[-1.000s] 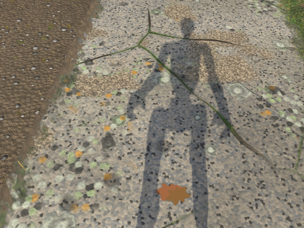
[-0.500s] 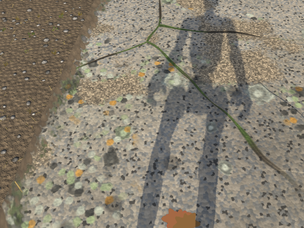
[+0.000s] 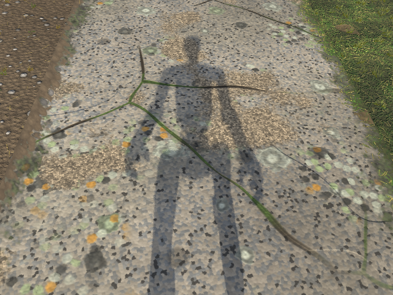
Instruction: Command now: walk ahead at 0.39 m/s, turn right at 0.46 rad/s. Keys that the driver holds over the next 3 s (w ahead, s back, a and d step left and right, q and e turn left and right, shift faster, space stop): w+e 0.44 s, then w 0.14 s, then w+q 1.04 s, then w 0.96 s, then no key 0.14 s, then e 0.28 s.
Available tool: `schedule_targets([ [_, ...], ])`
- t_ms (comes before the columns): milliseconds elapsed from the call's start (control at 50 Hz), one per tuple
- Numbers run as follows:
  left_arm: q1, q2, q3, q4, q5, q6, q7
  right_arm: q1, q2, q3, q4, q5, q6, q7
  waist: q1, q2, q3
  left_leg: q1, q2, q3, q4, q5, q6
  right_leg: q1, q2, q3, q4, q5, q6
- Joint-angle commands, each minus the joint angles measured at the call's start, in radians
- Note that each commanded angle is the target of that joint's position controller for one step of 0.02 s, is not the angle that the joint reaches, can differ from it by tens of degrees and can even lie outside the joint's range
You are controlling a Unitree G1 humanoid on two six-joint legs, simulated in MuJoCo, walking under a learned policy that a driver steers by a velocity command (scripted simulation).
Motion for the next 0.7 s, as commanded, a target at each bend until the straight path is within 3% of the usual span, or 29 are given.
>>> schedule_targets([
  [20, -0.180, 0.002, -0.010, -0.119, 0.001, -0.016, -0.015, 0.014, -0.158, -0.033, -0.035, 0.000, -0.012, -0.005, -0.035, 0.161, 0.138, 0.038, 0.239, -0.109, -0.154, 0.025, 0.118, -0.171, -0.042, -0.027, -0.096, 0.050, 0.019],
  [100, -0.251, -0.017, -0.028, -0.174, -0.002, -0.019, -0.041, 0.039, -0.181, -0.045, -0.021, 0.011, -0.006, 0.002, -0.060, 0.156, 0.182, 0.039, 0.266, -0.027, -0.146, 0.085, 0.127, -0.114, -0.067, -0.102, -0.219, 0.015, -0.008],
  [160, -0.266, -0.012, -0.032, -0.202, -0.006, -0.018, -0.058, 0.034, -0.196, -0.056, -0.015, 0.028, 0.003, 0.014, -0.049, 0.155, 0.200, 0.060, 0.282, 0.016, -0.104, 0.147, 0.120, -0.050, -0.066, -0.147, -0.285, -0.078, -0.058],
  [200, -0.213, 0.013, -0.021, -0.206, -0.001, -0.017, -0.063, 0.002, -0.224, -0.064, -0.021, 0.040, 0.010, 0.020, 0.004, 0.171, 0.157, 0.046, 0.282, 0.057, 0.015, 0.467, 0.106, 0.102, -0.012, -0.207, -0.315, -0.154, -0.102],
  [220, -0.109, 0.041, -0.002, -0.186, -0.002, -0.017, -0.063, -0.024, -0.236, -0.066, -0.027, 0.044, 0.014, 0.021, 0.073, 0.165, 0.086, 0.021, 0.264, 0.095, 0.168, 0.707, 0.089, 0.264, 0.039, -0.241, -0.352, -0.130, -0.128],
  [240, 0.064, 0.103, 0.035, -0.136, -0.007, -0.014, -0.055, -0.029, -0.227, -0.059, -0.035, 0.043, 0.015, 0.021, 0.158, 0.127, -0.033, -0.050, 0.218, 0.131, 0.394, 0.818, 0.058, 0.522, 0.096, -0.250, -0.399, -0.070, -0.164],
  [260, 0.231, 0.193, 0.071, -0.101, -0.014, -0.005, -0.031, -0.043, -0.211, -0.049, -0.061, 0.022, 0.008, 0.022, 0.228, 0.010, -0.133, -0.326, 0.179, 0.128, 0.713, 0.521, 0.000, 0.835, -0.027, -0.017, -0.431, -0.117, -0.224],
  [280, 0.213, 0.304, 0.074, -0.110, -0.016, -0.019, -0.024, 0.005, -0.049, 0.002, -0.136, -0.010, -0.024, 0.032, 0.114, -0.262, -0.244, -0.698, -0.028, 0.001, 1.055, -0.325, -0.058, 1.053, -0.305, 0.607, -0.613, -0.360, -0.407],
  [300, 0.242, 0.216, 0.046, -0.121, 0.002, -0.034, -0.025, -0.107, -0.143, -0.017, -0.149, 0.042, -0.066, 0.039, 0.179, -0.128, -0.291, -0.785, -0.033, -0.201, 1.164, -0.306, -0.037, 1.043, -0.348, 0.744, -0.751, -0.407, -0.411],
  [320, 0.199, 0.155, 0.027, -0.108, 0.009, -0.049, -0.027, -0.179, -0.176, -0.027, -0.172, 0.071, -0.081, 0.041, 0.166, -0.105, -0.148, -0.867, 0.015, -0.190, 1.150, -0.203, -0.002, 0.959, -0.318, 0.582, -0.737, -0.282, -0.356],
  [340, 0.125, 0.119, 0.014, -0.128, 0.005, -0.057, -0.029, -0.186, -0.176, -0.027, -0.164, 0.051, -0.088, 0.032, 0.125, -0.033, -0.085, -0.816, 0.060, -0.192, 1.080, -0.113, 0.019, 0.815, -0.266, 0.449, -0.720, -0.172, -0.316],
  [360, 0.040, 0.090, 0.004, -0.151, 0.008, -0.059, -0.029, -0.178, -0.180, -0.036, -0.151, 0.024, -0.086, 0.024, 0.079, -0.002, -0.039, -0.735, 0.089, -0.195, 0.998, -0.056, 0.019, 0.671, -0.218, 0.341, -0.725, -0.070, -0.288],
  [380, -0.001, 0.067, -0.005, -0.171, 0.018, -0.061, -0.026, -0.154, -0.179, -0.041, -0.147, 0.017, -0.073, 0.025, 0.042, -0.009, -0.024, -0.665, 0.108, -0.205, 0.950, -0.017, 0.020, 0.584, -0.182, 0.279, -0.748, -0.005, -0.278],
  [460, 0.037, 0.099, -0.002, -0.164, 0.008, -0.074, -0.004, -0.204, -0.143, -0.039, -0.187, -0.003, -0.035, 0.029, 0.020, 0.001, 0.030, -0.649, 0.081, -0.171, 0.765, 0.096, -0.035, 0.462, -0.146, 0.181, -0.796, 0.182, -0.288],
  [540, 0.118, 0.090, -0.009, -0.130, 0.006, -0.073, 0.012, -0.360, -0.101, -0.016, -0.232, 0.001, -0.042, 0.047, 0.078, -0.030, 0.064, -0.602, 0.028, -0.140, 0.429, 0.372, -0.035, 0.441, -0.088, 0.090, -0.791, 0.215, -0.224],
  [620, 0.189, 0.102, -0.010, -0.093, 0.003, -0.077, 0.014, -0.479, -0.106, -0.004, -0.268, 0.021, -0.050, 0.074, 0.128, -0.040, 0.102, -0.595, 0.004, -0.132, 0.278, 0.470, 0.002, 0.527, -0.135, 0.113, -0.798, 0.126, -0.209],
  [700, 0.232, 0.107, -0.009, -0.059, 0.013, -0.064, 0.020, -0.521, -0.124, 0.001, -0.301, 0.030, -0.054, 0.100, 0.128, -0.031, 0.104, -0.677, -0.010, -0.121, 0.233, 0.319, 0.068, 0.745, -0.211, 0.097, -0.713, 0.318, -0.193],
])
Next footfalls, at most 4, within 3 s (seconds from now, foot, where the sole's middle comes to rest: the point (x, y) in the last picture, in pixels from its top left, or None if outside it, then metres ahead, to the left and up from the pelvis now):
0.26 right None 0.23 -0.19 -0.79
0.78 left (219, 279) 0.61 -0.12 -0.79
1.26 right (279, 227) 0.81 -0.38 -0.79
1.78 left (197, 179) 1.06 -0.06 -0.79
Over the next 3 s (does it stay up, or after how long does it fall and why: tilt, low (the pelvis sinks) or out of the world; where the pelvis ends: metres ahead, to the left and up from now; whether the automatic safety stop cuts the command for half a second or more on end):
stays up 1.49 -0.04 -0.02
